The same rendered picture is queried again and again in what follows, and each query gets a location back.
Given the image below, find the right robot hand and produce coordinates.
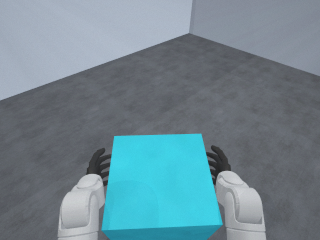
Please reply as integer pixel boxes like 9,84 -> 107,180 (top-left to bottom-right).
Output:
206,145 -> 231,185

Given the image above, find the carton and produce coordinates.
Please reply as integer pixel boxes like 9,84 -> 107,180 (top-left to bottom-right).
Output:
101,133 -> 223,240

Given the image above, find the left robot hand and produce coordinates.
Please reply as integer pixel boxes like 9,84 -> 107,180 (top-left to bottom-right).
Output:
86,148 -> 112,187

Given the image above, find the robot left forearm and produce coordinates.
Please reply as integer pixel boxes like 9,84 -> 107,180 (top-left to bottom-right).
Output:
57,174 -> 105,240

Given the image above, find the robot right forearm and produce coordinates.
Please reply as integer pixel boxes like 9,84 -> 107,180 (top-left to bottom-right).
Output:
215,171 -> 266,240

